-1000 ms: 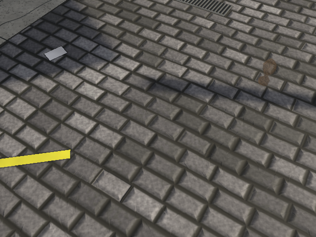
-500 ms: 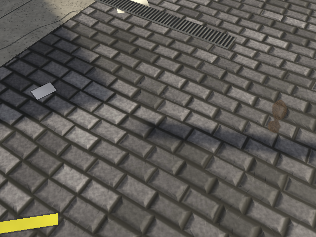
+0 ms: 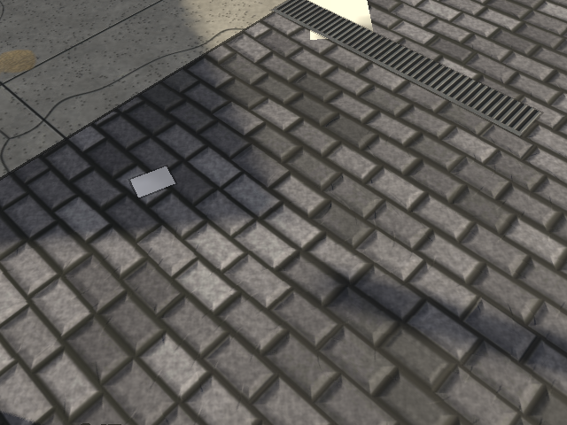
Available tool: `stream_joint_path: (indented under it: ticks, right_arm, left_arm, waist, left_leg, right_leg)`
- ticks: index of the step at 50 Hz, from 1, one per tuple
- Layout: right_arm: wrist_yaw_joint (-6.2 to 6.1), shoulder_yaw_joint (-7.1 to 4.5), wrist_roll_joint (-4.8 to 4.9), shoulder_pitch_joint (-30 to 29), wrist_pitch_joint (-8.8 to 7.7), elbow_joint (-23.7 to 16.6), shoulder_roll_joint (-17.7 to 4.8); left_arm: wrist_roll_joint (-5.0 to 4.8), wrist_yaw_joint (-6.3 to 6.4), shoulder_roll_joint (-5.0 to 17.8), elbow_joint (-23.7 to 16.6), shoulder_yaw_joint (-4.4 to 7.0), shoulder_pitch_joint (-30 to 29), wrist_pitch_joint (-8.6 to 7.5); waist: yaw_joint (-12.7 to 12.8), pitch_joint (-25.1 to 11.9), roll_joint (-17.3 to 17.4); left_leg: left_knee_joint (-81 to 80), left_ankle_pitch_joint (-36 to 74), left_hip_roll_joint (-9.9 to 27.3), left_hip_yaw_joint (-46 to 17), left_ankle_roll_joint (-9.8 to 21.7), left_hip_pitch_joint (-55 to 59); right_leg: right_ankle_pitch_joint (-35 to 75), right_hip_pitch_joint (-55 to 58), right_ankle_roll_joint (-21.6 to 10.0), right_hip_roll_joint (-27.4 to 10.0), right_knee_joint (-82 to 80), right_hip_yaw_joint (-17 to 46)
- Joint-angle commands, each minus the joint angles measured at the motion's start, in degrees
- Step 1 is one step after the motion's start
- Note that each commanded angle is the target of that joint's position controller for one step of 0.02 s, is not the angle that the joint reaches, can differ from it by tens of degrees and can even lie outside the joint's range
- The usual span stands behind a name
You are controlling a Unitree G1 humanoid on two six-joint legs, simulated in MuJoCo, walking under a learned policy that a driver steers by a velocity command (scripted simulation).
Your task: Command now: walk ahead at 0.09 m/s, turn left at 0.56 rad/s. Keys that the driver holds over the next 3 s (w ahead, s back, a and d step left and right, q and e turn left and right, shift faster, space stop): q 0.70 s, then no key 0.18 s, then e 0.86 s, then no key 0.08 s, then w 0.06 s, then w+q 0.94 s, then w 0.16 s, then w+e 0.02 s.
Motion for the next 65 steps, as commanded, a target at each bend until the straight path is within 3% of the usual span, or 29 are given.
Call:
stream_joint_path:
  ticks: [1, 2, 5, 13, 19, 20, 21, 22, 23, 24, 26, 28, 35, 40, 43, 44, 45, 46, 47, 48, 49, 51, 53, 58, 60, 61, 62, 63, 65]
  right_arm:
    - [-0.42, -1.60, -1.61, 6.5, 0.91, -2.2, -7.2]
    - [0.14, -1.58, -1.59, 3.4, 1.54, -2.6, -6.6]
    - [1.82, -1.23, -0.97, 1.3, 3.27, -3.6, -5.4]
    - [3.39, 0.26, -0.91, -6.3, 4.48, -7.3, -3.6]
    - [3.74, 0.73, -0.54, -5.3, 3.27, -8.4, -3.6]
    - [3.40, 0.52, -0.78, -3.5, 2.76, -7.7, -4.3]
    - [2.63, -0.21, -1.45, -3.1, 2.15, -7.9, -7.9]
    - [2.34, -2.32, -1.48, -4.0, 2.13, -9.9, -17.0]
    - [1.72, -2.68, -2.13, -1.2, 2.21, -8.9, -15.3]
    - [1.25, -1.63, -1.61, -4.4, 2.21, -8.9, -12.0]
    - [0.91, -0.76, -0.96, -10.7, 2.13, -10.0, -8.9]
    - [1.08, -0.32, -0.43, -9.6, 1.82, -10.2, -7.2]
    - [1.14, -1.47, -0.91, -3.2, 1.70, -8.9, -9.3]
    - [1.32, -1.22, -1.50, -5.3, 1.84, -8.8, -9.0]
    - [1.07, -0.69, -0.73, -8.2, 2.07, -8.4, -8.1]
    - [0.80, -0.16, -0.34, -8.3, 1.90, -8.3, -6.7]
    - [0.68, 1.18, -0.51, -5.7, 1.56, -8.3, -2.2]
    - [0.31, 1.07, -0.62, -4.5, 1.76, -8.1, -2.9]
    - [0.14, 0.64, -1.48, -4.9, 2.12, -6.7, -5.1]
    - [0.44, 0.92, -1.22, -4.8, 2.20, -5.5, -4.2]
    - [0.57, 1.24, -1.17, -5.2, 2.06, -4.7, -3.4]
    - [0.56, 1.25, -1.32, -6.7, 1.63, -4.4, -4.0]
    - [0.00, 1.17, -0.74, -6.9, 1.39, -3.8, -4.5]
    - [-1.53, 1.49, -0.41, -5.6, 0.59, -3.5, -3.4]
    - [-2.11, 1.04, -1.25, -3.4, -0.05, -3.5, -5.8]
    - [-2.23, -0.17, -1.39, -5.3, 0.31, -3.4, -10.1]
    - [-1.87, -0.42, -1.76, -5.2, 0.53, -3.5, -10.4]
    - [-1.68, 0.26, -1.61, -5.6, 0.32, -4.5, -8.0]
    - [-1.58, 1.30, -1.57, -8.9, 0.37, -5.3, -5.4]
  left_arm:
    - [-1.02, 0.56, 7.3, -2.4, 2.48, 9.4, 1.11]
    - [-0.65, 0.67, 5.3, -2.9, 1.87, 6.2, 1.55]
    - [0.49, 0.97, 6.5, -3.0, 2.27, 4.3, 1.93]
    - [0.94, 0.19, 8.6, -2.2, 3.80, 6.2, 2.53]
    - [0.48, -0.65, 11.5, -1.5, 5.24, 6.9, 3.86]
    - [0.40, -0.74, 11.1, -0.9, 5.37, 8.4, 4.11]
    - [0.54, -1.23, 8.4, -0.8, 4.97, 10.8, 4.49]
    - [0.36, -0.59, 5.1, -5.3, 3.95, 7.7, 4.96]
    - [0.91, 0.06, 7.5, -5.4, 4.31, 3.0, 5.66]
    - [-0.07, -0.25, 7.0, -4.8, 4.39, 4.4, 5.94]
    - [0.07, -0.69, 8.1, -2.8, 5.00, 7.7, 5.29]
    - [0.78, -1.09, 8.3, -1.9, 5.20, 9.1, 5.20]
    - [-0.01, -0.63, 6.5, -4.5, 4.36, 4.2, 5.54]
    - [-0.87, -0.17, 6.1, -4.4, 3.81, 5.9, 5.08]
    - [-0.78, 0.30, 4.9, -3.2, 3.36, 10.1, 4.45]
    - [-0.16, 0.69, 5.5, -2.9, 3.34, 10.9, 3.89]
    - [0.97, 0.97, 8.0, -3.7, 3.19, 9.8, 3.28]
    - [0.86, 0.37, 11.0, -4.6, 3.34, 5.3, 3.26]
    - [0.65, -0.24, 7.8, -3.9, 2.62, 5.2, 2.97]
    - [0.29, -0.77, 4.5, -3.4, 1.37, 3.0, 2.61]
    - [0.24, -1.00, 4.5, -2.9, 1.24, 1.7, 2.59]
    - [-0.26, -0.94, 8.4, -1.9, 2.57, 3.7, 2.76]
    - [-0.83, -1.19, 10.9, -1.0, 3.80, 7.0, 3.10]
    - [-0.84, -1.55, 10.5, -0.8, 5.02, 5.8, 4.35]
    - [-1.02, -1.89, 8.6, -1.9, 4.83, 4.0, 4.42]
    - [-1.79, -2.11, 6.7, -3.1, 4.51, 4.0, 4.46]
    - [-0.89, -1.77, 7.2, -2.5, 4.61, 5.0, 4.72]
    - [0.09, -1.56, 8.6, -1.7, 5.35, 5.4, 5.17]
    - [-0.04, -2.11, 8.3, -0.5, 5.77, 7.0, 6.04]
  waist:
    - [2.8, -13.5, -4.8]
    - [2.5, -9.6, -3.3]
    - [2.1, -7.0, -9.2]
    - [4.1, -6.5, -9.6]
    - [3.0, -7.4, -8.7]
    - [2.3, -7.0, -5.7]
    - [2.7, -4.8, 6.8]
    - [2.8, -0.8, 18.8]
    - [-0.4, -0.9, 10.8]
    - [2.7, -0.9, 8.4]
    - [5.7, -1.6, 8.6]
    - [5.2, -5.3, 6.8]
    - [1.7, -5.6, 6.9]
    - [2.4, -7.1, 7.2]
    - [5.5, -7.1, 6.2]
    - [5.9, -7.0, 3.9]
    - [4.1, -8.3, -6.8]
    - [2.5, -5.4, -12.2]
    - [3.2, -4.7, -9.6]
    - [1.8, -3.2, -8.5]
    - [1.4, -2.1, -9.4]
    - [2.7, -3.0, -12.2]
    - [4.0, -5.1, -10.1]
    - [3.0, -6.3, -9.0]
    - [2.2, -7.4, -4.3]
    - [4.0, -5.0, 6.5]
    - [2.8, -4.5, 11.8]
    - [2.5, -4.2, 10.0]
    - [5.2, -2.9, 3.3]
  left_leg:
    - [24.4, -5.4, 4.2, 4.5, -2.2, -14.4]
    - [23.6, -1.7, 5.7, 5.0, -3.2, -14.6]
    - [23.3, 4.3, 6.6, 7.2, -5.4, -12.9]
    - [7.1, 6.3, 10.1, 10.5, -4.7, -10.0]
    - [-12.8, 9.6, 8.7, 15.0, -0.9, 2.0]
    - [-19.6, 13.2, 8.5, 12.8, 0.1, 6.2]
    - [-31.1, 11.3, 17.4, -2.1, 2.2, 7.8]
    - [-33.6, 24.7, 32.1, -23.3, 9.8, 4.1]
    - [-32.0, 27.8, 31.3, -19.4, 13.5, 1.1]
    - [-31.2, 27.0, 27.1, -13.8, 12.4, -0.4]
    - [-29.7, 28.8, 20.1, -7.2, 8.6, 0.9]
    - [-27.7, 37.3, 18.9, -6.1, 9.2, 4.2]
    - [-25.5, 35.7, 20.0, -13.5, 11.2, 9.5]
    - [-23.4, 41.4, 19.0, -14.5, 9.6, 4.8]
    - [-21.1, 38.5, 16.6, -14.9, 6.0, 0.5]
    - [-19.6, 30.6, 14.6, -14.2, 3.2, -3.2]
    - [-12.1, 17.0, 9.6, -7.7, -0.1, -6.6]
    - [-10.4, 2.0, 1.7, 0.4, -1.4, -8.3]
    - [-5.7, 0.3, 5.2, 0.4, -2.1, -3.3]
    - [-7.7, 4.2, 6.9, 1.6, -2.4, -1.1]
    - [-10.9, 7.8, 7.2, 3.3, -2.8, 0.0]
    - [-14.9, 11.1, 5.9, 6.3, -3.3, -1.4]
    - [-15.9, 10.2, 5.3, 7.8, -3.8, -2.9]
    - [-20.4, 13.6, 6.4, 8.1, -2.6, 1.2]
    - [-24.4, 16.1, 12.6, 3.0, -0.3, 7.7]
    - [-26.6, 24.3, 18.8, -3.8, 3.6, 8.6]
    - [-28.6, 36.9, 27.8, -9.7, 9.2, 9.9]
    - [-28.5, 47.3, 32.4, -10.6, 13.6, 8.8]
    - [-27.3, 49.5, 28.4, -2.5, 11.9, 6.2]
  right_leg:
    - [35.1, 23.0, -13.4, -25.3, -8.0, 24.0]
    - [27.1, 18.4, -11.1, -21.0, -10.5, 17.5]
    - [21.4, 12.7, -9.2, -15.1, -13.4, 7.4]
    - [-0.2, 11.3, -10.1, -17.4, -16.5, 2.2]
    - [-0.1, 8.6, -6.5, -18.7, -9.6, -2.3]
    - [-1.8, 5.4, -3.3, -17.7, -5.3, -4.5]
    - [-11.9, -1.2, 1.5, -12.7, 7.0, -10.1]
    - [-29.4, -14.1, 5.3, -1.6, 16.0, -10.0]
    - [-27.8, -12.1, 4.8, -3.2, 26.0, -1.7]
    - [-22.7, -10.9, 4.4, -3.7, 28.1, 0.3]
    - [-15.1, -9.3, 3.8, -3.3, 28.0, 0.2]
    - [-14.4, -8.1, 4.3, -2.4, 30.2, -0.3]
    - [-17.3, -8.9, 4.5, -1.5, 19.0, 1.1]
    - [-18.4, 2.2, 2.6, 0.1, 10.3, -0.1]
    - [-10.4, 12.9, 1.1, 0.6, -5.6, -0.8]
    - [-5.5, 18.2, 0.3, -2.4, -12.5, 2.0]
    - [-6.0, 21.4, -1.8, -14.4, -18.8, 14.7]
    - [2.8, 14.2, -8.1, -21.8, -19.2, 24.1]
    - [2.8, 9.4, -11.2, -21.7, -18.9, 23.4]
    - [1.7, 8.2, -10.0, -17.7, -18.8, 19.8]
    - [1.7, 8.3, -7.4, -13.5, -17.5, 16.0]
    - [11.4, 14.2, -5.7, -9.7, -13.0, 14.2]
    - [18.4, 18.9, -6.6, -10.6, -10.0, 16.7]
    - [18.6, 15.2, -6.5, -10.0, -7.1, 21.5]
    - [11.3, 7.4, -3.8, -6.6, -2.7, 19.3]
    - [-0.2, 0.3, -1.2, 0.5, 3.0, 10.8]
    - [-17.4, -3.5, 0.0, 4.6, 12.1, 3.1]
    - [-28.1, -5.4, 0.4, 3.2, 24.8, 1.2]
    - [-25.0, -4.3, 1.3, 0.4, 30.4, 1.9]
